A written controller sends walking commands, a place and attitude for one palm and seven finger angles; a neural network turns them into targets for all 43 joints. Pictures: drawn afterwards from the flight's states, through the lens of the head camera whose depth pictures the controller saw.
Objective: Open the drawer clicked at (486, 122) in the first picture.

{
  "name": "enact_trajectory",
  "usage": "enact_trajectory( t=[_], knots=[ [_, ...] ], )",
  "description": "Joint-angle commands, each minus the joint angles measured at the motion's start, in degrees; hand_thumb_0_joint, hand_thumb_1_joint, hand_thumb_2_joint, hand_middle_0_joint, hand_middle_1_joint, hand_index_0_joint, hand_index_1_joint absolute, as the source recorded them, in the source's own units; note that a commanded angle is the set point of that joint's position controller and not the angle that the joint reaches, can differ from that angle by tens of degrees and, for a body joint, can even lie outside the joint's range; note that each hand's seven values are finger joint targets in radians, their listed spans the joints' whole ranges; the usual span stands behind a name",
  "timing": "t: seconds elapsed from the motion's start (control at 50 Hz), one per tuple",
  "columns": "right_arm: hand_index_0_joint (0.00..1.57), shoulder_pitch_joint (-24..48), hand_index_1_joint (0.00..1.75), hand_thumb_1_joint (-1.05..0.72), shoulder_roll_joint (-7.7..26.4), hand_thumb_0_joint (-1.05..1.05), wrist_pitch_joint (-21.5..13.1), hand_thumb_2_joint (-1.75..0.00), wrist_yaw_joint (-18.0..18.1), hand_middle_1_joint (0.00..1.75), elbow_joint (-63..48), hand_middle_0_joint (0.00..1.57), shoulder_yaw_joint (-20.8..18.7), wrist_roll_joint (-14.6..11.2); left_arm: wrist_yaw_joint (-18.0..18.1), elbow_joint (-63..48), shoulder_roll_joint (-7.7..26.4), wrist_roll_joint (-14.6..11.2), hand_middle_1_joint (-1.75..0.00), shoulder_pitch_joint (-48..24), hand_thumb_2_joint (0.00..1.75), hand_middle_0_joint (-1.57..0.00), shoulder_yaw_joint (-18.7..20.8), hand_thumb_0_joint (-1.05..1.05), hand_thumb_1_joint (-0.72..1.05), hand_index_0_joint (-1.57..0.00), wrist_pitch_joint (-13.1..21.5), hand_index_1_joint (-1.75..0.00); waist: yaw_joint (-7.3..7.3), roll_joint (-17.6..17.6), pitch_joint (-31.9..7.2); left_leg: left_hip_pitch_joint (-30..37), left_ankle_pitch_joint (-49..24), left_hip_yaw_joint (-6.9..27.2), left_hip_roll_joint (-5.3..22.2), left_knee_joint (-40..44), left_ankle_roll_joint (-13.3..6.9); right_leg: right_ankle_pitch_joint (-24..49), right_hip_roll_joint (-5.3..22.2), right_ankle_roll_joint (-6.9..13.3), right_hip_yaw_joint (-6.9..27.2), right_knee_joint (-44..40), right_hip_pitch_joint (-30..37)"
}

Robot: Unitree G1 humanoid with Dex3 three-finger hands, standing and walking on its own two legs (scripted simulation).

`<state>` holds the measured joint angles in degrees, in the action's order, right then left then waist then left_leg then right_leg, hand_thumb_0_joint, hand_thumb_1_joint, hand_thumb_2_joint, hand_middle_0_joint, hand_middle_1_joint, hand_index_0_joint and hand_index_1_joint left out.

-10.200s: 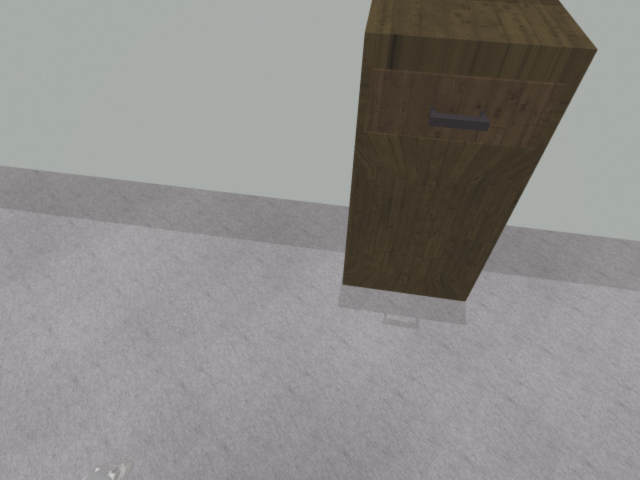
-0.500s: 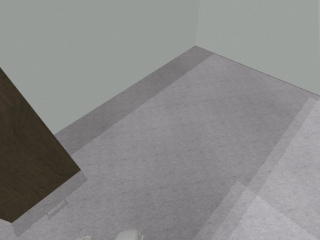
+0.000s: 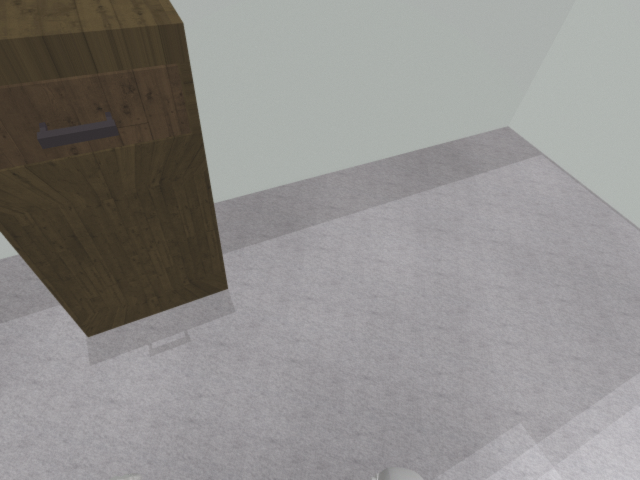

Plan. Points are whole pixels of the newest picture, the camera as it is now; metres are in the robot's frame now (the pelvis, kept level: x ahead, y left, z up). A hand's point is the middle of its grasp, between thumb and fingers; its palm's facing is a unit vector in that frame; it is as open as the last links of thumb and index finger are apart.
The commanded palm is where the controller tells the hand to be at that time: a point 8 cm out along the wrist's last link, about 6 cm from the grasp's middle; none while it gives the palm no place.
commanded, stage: turn to face it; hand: left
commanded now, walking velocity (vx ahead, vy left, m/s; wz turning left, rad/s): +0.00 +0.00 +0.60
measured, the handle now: (78, 127) +0.69 +0.51 -0.01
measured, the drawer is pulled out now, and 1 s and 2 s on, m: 0.00 0.00 0.00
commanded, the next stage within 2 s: take the last steps up to it in 0.64 s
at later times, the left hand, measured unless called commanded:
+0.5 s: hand out of the picture +0.02 +0.16 -0.15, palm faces +0.28 -0.92 -0.27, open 7.4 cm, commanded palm none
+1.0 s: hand out of the picture -0.13 +0.19 -0.18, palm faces +0.45 -0.87 -0.20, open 7.4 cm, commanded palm none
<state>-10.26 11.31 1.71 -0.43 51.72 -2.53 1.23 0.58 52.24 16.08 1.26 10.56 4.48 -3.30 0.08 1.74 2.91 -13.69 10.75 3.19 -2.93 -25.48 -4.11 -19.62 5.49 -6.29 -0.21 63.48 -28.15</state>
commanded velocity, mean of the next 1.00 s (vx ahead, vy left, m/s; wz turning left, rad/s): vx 0.08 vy -0.03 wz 0.31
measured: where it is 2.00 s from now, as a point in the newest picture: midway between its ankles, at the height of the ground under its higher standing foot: outside the picture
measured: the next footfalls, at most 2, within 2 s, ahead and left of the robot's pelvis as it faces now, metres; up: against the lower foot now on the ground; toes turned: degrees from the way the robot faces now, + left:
right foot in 0.30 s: +0.05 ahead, -0.16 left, +0.00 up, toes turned +12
left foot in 0.70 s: -0.07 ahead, +0.10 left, +0.00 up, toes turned +26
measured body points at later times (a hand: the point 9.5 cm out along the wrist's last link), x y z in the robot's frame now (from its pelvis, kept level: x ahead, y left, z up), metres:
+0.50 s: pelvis -0.03 -0.06 +0.00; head -0.01 -0.08 +0.44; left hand +0.00 +0.21 -0.13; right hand +0.06 -0.31 -0.16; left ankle -0.06 +0.08 -0.66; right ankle +0.01 -0.17 -0.74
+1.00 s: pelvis -0.05 +0.01 +0.00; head -0.07 +0.03 +0.45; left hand -0.15 +0.24 -0.16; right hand +0.11 -0.18 -0.13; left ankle -0.10 +0.08 -0.74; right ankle +0.00 -0.14 -0.66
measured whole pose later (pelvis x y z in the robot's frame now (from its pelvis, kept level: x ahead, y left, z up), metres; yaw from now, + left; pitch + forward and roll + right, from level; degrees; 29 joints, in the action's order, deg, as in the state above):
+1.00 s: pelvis -0.05 +0.01 +0.00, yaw +25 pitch -2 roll -2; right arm -13.6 8.8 -1.7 1.2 56.1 -2.1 1.4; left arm -0.7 60.5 14.3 1.9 17.4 2.8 -2.1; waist 0.6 2.0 -0.4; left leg -6.3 12.6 -1.2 -0.4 -20.4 -2.6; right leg -18.3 4.7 -3.9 -2.4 60.6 -25.3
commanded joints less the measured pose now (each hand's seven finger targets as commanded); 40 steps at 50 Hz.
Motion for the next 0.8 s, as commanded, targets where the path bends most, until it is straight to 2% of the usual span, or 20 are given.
enact_trajectory(
  t=[0.0,0.16,0.2,0.24,0.26,0.28,0.3,0.32,0.38,0.44,0.56,0.6,0.62,0.64,0.66,0.68,0.7,0.72,0.74,0.78],
  knots=[
    [0.2,-4.4,0.3,-0.9,12.9,0.0,-0.7,-0.9,0.8,0.3,-2.8,0.2,-3.6,0.0,0.8,-5.4,4.2,-0.3,-0.3,-3.3,0.9,-0.2,0.8,0.0,0.9,-0.2,1.3,-0.3,-2.52,-9.2,-3.4,5.5,-7.3,19.4,15.0,8.9,-5.3,-2.1,-0.1,0.1,1.6,-4.2,-3.7],
    [0.2,-5.6,0.3,-0.9,13.1,0.0,0.1,-0.9,0.9,0.3,-2.4,0.2,-4.3,0.4,1.3,-7.3,2.5,-1.1,-0.3,-4.1,0.9,-0.2,0.0,0.0,0.9,-0.2,2.0,-0.3,-2.48,-11.5,-7.0,5.1,-15.7,26.3,13.1,5.0,-6.1,-6.2,-4.5,1.7,1.8,-19.2,4.7],
    [0.2,-4.5,0.3,-0.9,12.7,0.0,0.3,-0.9,0.7,0.3,-2.5,0.2,-4.5,0.3,1.4,-6.8,2.7,-1.5,-0.3,-1.5,0.9,-0.2,0.1,0.0,0.9,-0.2,2.3,-0.3,-1.29,-11.6,-7.9,1.8,-17.0,26.4,11.0,3.7,-4.7,-3.2,-5.9,2.3,1.2,-27.3,11.5],
    [0.2,-3.1,0.3,-0.9,11.6,0.0,0.5,-0.9,0.5,0.3,-2.9,0.2,-4.5,-0.3,1.8,-5.6,3.9,-1.5,-0.3,2.6,0.9,-0.2,0.5,0.0,0.9,-0.2,2.7,-0.3,0.97,-9.1,-8.5,-6.1,-8.6,24.3,7.8,1.1,-1.2,6.0,-5.0,3.0,0.9,-40.6,23.4],
    [0.2,-3.7,0.3,-0.9,9.0,0.0,0.7,-0.9,0.1,0.3,-3.1,0.2,-4.3,-0.7,2.0,-5.4,7.2,-1.0,-0.3,4.5,0.9,-0.2,1.3,0.0,0.9,-0.2,3.1,-0.3,1.76,-0.9,-8.7,-15.4,4.2,18.5,3.5,-5.2,2.3,2.7,3.1,5.4,7.6,-47.1,31.7],
    [0.2,-4.0,0.3,-0.9,6.1,0.0,0.5,-0.9,0.1,0.3,-4.3,0.2,-3.9,-0.9,2.3,-6.1,11.9,0.1,-0.3,3.7,0.9,-0.2,2.1,0.0,0.9,-0.2,3.4,-0.3,2.13,14.0,-6.7,-25.4,18.0,5.8,-4.1,-20.5,6.6,-1.4,19.2,11.9,24.8,-51.5,33.1],
    [0.2,-3.0,0.3,-0.9,9.4,0.0,0.8,-0.9,0.2,0.3,-4.2,0.2,-4.7,0.1,2.5,-7.1,11.2,-0.3,-0.3,1.4,0.9,-0.2,1.5,0.0,0.9,-0.2,2.8,-0.3,1.36,8.5,-4.4,-21.6,21.0,5.0,-1.7,-31.5,6.1,-0.9,23.3,15.3,24.1,-52.0,20.7],
    [0.2,-5.3,0.3,-0.9,8.2,0.0,1.4,-0.9,-0.3,0.3,-3.9,0.2,-4.8,0.4,2.4,-8.5,9.5,-0.2,-0.3,-3.8,0.9,-0.2,0.7,0.0,0.9,-0.2,2.5,-0.3,-1.83,3.9,-1.6,-19.7,17.0,4.9,-1.1,-38.0,6.1,-2.9,19.6,15.0,17.3,-52.3,14.3],
    [0.2,-8.2,0.3,-0.9,8.5,0.0,2.6,-0.9,-1.1,0.3,-0.6,0.2,-4.7,0.5,2.0,-8.2,5.1,-0.7,-0.3,-7.6,0.9,-0.2,-0.1,0.0,0.9,-0.2,3.2,-0.3,-3.94,9.4,1.6,-18.0,9.9,1.5,2.4,-45.6,7.2,1.1,11.9,11.4,7.4,-50.7,9.7],
    [0.2,-6.3,0.3,-0.9,7.1,0.0,2.3,-0.9,-1.1,0.3,-0.7,0.2,-4.0,0.2,1.8,-6.6,4.8,-0.2,-0.3,-2.7,0.9,-0.2,-0.2,0.0,0.9,-0.2,3.7,-0.3,-1.91,8.9,1.1,-18.7,9.0,-0.9,3.0,-42.5,8.1,8.7,10.9,11.6,2.7,-47.8,15.0],
    [0.2,0.9,0.3,-0.9,5.4,0.0,1.4,-0.9,-0.8,0.3,-1.9,0.2,-2.6,-0.4,1.4,-3.0,7.9,0.6,-0.3,5.1,0.9,-0.2,0.8,0.0,0.9,-0.2,3.5,-0.3,2.24,10.3,-1.0,-12.7,15.7,-5.2,3.2,-22.9,8.0,22.6,13.2,13.9,1.7,-42.7,20.9],
    [0.2,0.0,0.3,-0.9,5.0,0.0,0.6,-0.9,-0.5,0.3,-1.6,0.2,-2.1,-0.8,1.4,-2.2,8.7,0.8,-0.3,5.8,0.9,-0.2,1.2,0.0,0.9,-0.2,3.4,-0.3,2.14,11.4,-3.3,-7.8,15.8,-6.6,2.7,-15.9,7.5,29.6,13.9,13.8,1.2,-39.1,21.6],
    [0.2,-2.1,0.3,-0.9,5.1,0.0,0.2,-0.9,-0.3,0.3,-0.8,0.2,-2.0,-0.8,1.4,-2.0,8.8,0.6,-0.3,5.1,0.9,-0.2,1.1,0.0,0.9,-0.2,3.3,-0.3,0.91,11.0,-4.8,-4.7,12.3,-7.5,2.1,-10.6,7.3,31.8,13.2,12.5,-0.3,-36.5,21.9],
    [0.2,-4.2,0.3,-0.9,5.6,0.0,-0.1,-0.9,-0.2,0.3,0.0,0.2,-1.9,-0.8,1.3,-1.7,8.6,0.2,-0.3,4.6,0.9,-0.2,1.1,0.0,0.9,-0.2,3.1,-0.3,-0.18,9.6,-6.3,0.6,5.6,-7.5,1.8,-3.7,7.0,30.4,11.9,10.2,-2.3,-33.3,20.2],
    [0.2,-6.4,0.3,-0.9,7.9,0.0,-0.7,-0.9,-0.2,0.3,0.6,0.2,-2.3,-0.8,1.3,-1.9,7.2,-0.5,-0.3,4.4,0.9,-0.2,0.8,0.0,0.9,-0.2,2.7,-0.3,-1.76,4.1,-7.9,8.4,-2.7,-5.0,4.2,3.1,6.2,24.6,9.9,7.3,-4.8,-27.3,15.1],
    [0.2,-7.5,0.3,-0.9,13.3,0.0,-1.4,-0.9,0.0,0.3,0.4,0.2,-3.4,-0.4,1.1,-2.9,3.3,-0.9,-0.3,5.9,0.9,-0.2,0.1,0.0,0.9,-0.2,2.2,-0.3,-2.03,-12.5,-9.5,16.9,-17.0,10.9,17.7,6.0,1.9,3.7,3.3,3.3,-8.2,-16.3,2.2],
    [0.2,-9.4,0.3,-0.9,16.9,0.0,-1.1,-0.9,0.5,0.3,0.7,0.2,-4.1,-0.4,1.1,-4.0,0.8,-0.8,-0.3,3.4,0.9,-0.2,-1.2,0.0,0.9,-0.2,1.8,-0.3,-3.38,-20.4,-8.5,14.2,-34.5,18.2,25.5,5.9,-4.2,-17.5,0.4,1.7,-5.4,-9.2,-2.3],
    [0.2,-8.7,0.3,-0.9,15.9,0.0,-0.9,-0.9,1.0,0.3,1.2,0.2,-3.8,0.0,1.3,-3.6,1.8,-0.6,-0.3,1.9,0.9,-0.2,-1.1,0.0,0.9,-0.2,1.4,-0.3,-3.5,-14.1,-7.8,11.1,-33.7,14.5,25.8,4.8,-6.7,-16.2,1.4,2.8,-2.2,-4.2,-0.1],
    [0.2,-7.0,0.3,-0.9,13.3,0.0,-1.3,-0.9,1.6,0.3,1.7,0.2,-2.8,0.3,1.5,-1.8,1.2,-0.6,-0.3,0.9,0.9,-0.2,-1.1,0.0,0.9,-0.2,1.0,-0.3,-3.13,-17.9,-6.2,7.4,-27.4,12.8,22.0,6.7,-5.1,-12.9,1.7,2.6,0.4,-3.6,0.7],
    [0.2,-3.7,0.3,-0.9,10.3,0.0,-1.6,-0.9,1.9,0.3,1.1,0.2,-1.7,0.4,0.2,0.2,1.7,-0.1,-0.3,2.0,0.9,-0.2,-0.8,0.0,0.9,-0.2,1.6,-0.3,-1.83,-14.1,-3.2,6.7,-10.1,10.8,18.7,9.0,-3.9,-6.8,0.8,3.1,-1.1,-0.1,-1.4]
  ],
)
